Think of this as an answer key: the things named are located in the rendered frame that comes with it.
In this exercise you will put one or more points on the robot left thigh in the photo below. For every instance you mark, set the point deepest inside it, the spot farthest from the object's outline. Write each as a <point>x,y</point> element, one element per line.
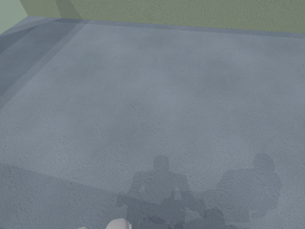
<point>119,224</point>

